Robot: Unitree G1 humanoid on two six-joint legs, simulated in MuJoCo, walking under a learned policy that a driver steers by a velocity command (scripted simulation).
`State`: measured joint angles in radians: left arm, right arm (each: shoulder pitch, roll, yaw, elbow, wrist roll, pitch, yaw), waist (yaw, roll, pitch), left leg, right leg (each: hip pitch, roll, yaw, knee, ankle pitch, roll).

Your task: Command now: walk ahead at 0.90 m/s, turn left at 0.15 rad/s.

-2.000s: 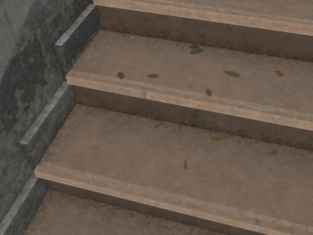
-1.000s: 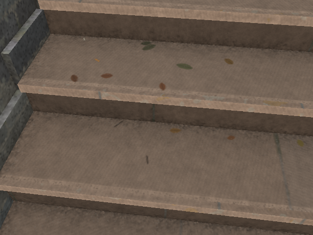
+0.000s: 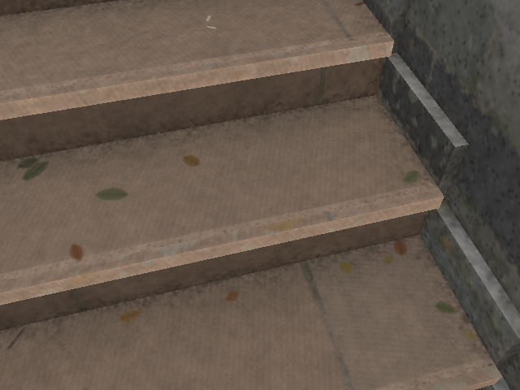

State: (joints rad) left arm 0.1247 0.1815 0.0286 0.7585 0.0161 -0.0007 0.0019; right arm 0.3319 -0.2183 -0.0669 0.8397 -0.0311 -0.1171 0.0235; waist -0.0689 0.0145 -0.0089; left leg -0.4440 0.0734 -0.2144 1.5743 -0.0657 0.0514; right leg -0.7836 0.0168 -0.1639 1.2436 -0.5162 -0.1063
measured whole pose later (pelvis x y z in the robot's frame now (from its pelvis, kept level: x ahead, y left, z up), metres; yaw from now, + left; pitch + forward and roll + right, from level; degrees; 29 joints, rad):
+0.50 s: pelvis +0.35 -0.06 +0.15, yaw +16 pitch +1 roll +5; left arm 0.57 0.19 0.01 0.88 -0.02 -0.10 0.07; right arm 0.08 -0.19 -0.02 0.72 0.01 0.05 0.00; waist -0.06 0.03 -0.01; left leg -0.69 -0.21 0.27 1.22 -0.65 0.27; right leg -0.30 -0.06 -0.18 1.34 -0.07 0.02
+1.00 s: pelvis +0.74 -0.06 +0.41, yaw +46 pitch +2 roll -1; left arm 0.29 0.26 0.04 0.77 0.00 -0.09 0.04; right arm 0.19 -0.36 -0.10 0.72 -0.02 -0.07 0.11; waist 0.06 0.10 -0.02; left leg -0.88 0.00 -0.08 1.82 -0.18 0.04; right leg -0.46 -0.14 -0.14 0.85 -0.41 0.02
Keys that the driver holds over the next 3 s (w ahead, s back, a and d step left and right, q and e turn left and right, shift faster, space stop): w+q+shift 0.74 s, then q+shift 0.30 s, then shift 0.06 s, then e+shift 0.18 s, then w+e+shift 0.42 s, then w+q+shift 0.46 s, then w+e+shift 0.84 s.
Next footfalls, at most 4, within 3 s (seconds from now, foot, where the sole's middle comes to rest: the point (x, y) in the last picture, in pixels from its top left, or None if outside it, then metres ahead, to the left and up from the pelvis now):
0.46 left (288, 373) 0.43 -0.05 -0.49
0.80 right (302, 148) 0.89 -0.12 -0.32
1.28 left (154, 170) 0.84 0.21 -0.32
1.66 right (218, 26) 1.14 0.05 -0.15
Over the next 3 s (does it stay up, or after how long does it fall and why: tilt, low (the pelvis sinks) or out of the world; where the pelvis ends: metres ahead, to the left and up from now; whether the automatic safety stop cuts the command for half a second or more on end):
stays up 2.01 0.72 0.77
